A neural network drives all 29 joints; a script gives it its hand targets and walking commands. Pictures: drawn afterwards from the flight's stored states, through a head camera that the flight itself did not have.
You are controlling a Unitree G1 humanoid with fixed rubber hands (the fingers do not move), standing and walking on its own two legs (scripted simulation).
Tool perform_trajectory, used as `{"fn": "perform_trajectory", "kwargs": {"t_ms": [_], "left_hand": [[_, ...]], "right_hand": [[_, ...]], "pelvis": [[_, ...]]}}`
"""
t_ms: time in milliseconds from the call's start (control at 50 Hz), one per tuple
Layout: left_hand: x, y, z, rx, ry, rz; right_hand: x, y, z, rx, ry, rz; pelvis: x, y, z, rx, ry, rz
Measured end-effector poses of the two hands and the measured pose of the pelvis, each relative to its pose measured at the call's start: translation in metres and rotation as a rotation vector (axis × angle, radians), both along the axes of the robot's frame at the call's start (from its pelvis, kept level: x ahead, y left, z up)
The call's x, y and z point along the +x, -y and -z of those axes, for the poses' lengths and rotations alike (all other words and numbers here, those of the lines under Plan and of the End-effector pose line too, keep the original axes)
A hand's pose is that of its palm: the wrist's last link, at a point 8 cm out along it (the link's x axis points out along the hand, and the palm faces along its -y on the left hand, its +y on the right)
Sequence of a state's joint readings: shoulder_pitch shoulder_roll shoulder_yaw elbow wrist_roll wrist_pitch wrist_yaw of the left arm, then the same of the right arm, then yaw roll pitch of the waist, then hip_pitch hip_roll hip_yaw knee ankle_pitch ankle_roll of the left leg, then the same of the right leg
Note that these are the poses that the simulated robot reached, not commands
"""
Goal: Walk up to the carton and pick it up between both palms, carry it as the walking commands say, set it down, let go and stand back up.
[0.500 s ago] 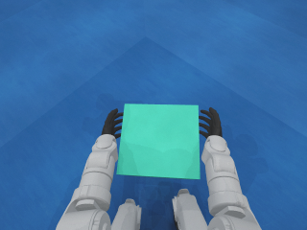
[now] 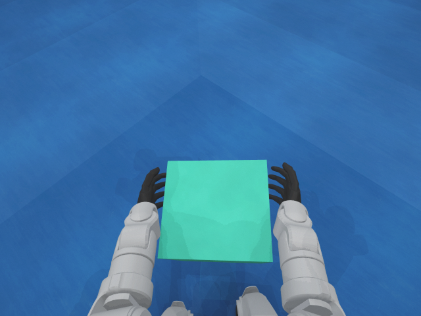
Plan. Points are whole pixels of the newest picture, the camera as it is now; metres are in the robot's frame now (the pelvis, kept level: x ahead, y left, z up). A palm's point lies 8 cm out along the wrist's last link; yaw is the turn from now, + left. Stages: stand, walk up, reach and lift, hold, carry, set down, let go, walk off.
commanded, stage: reach and lift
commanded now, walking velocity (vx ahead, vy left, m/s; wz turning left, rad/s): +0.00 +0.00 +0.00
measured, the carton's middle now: (219, 217) +0.36 -0.01 -0.12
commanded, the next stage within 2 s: none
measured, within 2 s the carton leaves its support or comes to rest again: neither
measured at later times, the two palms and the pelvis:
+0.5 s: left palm (140, 198) +0.34 +0.13 +0.03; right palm (301, 194) +0.34 -0.15 +0.04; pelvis +0.01 +0.00 +0.06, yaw +0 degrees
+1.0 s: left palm (126, 175) +0.34 +0.13 +0.12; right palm (316, 175) +0.34 -0.15 +0.11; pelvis +0.03 +0.00 +0.08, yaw +1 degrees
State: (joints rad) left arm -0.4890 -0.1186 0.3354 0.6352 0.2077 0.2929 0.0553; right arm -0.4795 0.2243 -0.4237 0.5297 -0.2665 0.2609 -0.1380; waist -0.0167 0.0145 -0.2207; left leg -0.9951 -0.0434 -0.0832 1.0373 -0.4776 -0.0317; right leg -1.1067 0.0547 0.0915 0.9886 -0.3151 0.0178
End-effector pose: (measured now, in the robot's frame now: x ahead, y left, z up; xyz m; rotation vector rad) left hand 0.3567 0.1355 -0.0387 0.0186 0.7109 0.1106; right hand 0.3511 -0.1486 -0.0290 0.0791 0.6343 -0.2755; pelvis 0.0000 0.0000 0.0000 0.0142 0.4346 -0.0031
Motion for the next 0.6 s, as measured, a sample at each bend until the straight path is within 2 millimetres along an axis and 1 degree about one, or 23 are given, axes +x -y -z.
{"fn": "perform_trajectory", "kwargs": {"t_ms": [160,260,320,480,600], "left_hand": [[0.001,0.0,-0.024,0.015,-0.016,0.004],[0.0,0.004,-0.041,0.023,-0.006,0.01],[-0.004,0.005,-0.047,0.022,-0.015,0.006],[-0.014,0.004,-0.069,0.021,0.007,-0.008],[-0.019,-0.001,-0.09,0.021,0.025,-0.031]], "right_hand": [[0.0,0.0,-0.02,-0.009,-0.022,-0.01],[-0.003,0.004,-0.034,-0.013,-0.016,-0.014],[-0.007,0.005,-0.041,-0.027,-0.03,-0.022],[-0.011,0.004,-0.063,-0.03,-0.016,-0.037],[-0.011,-0.001,-0.083,-0.034,-0.002,-0.056]], "pelvis": [[0.009,-0.004,-0.022,-0.004,0.045,-0.001],[0.014,-0.006,-0.035,-0.004,0.076,0.0],[0.016,-0.006,-0.042,-0.005,0.093,0.002],[0.012,-0.003,-0.055,-0.005,0.16,0.002],[0.01,-0.002,-0.062,-0.006,0.219,-0.011]]}}
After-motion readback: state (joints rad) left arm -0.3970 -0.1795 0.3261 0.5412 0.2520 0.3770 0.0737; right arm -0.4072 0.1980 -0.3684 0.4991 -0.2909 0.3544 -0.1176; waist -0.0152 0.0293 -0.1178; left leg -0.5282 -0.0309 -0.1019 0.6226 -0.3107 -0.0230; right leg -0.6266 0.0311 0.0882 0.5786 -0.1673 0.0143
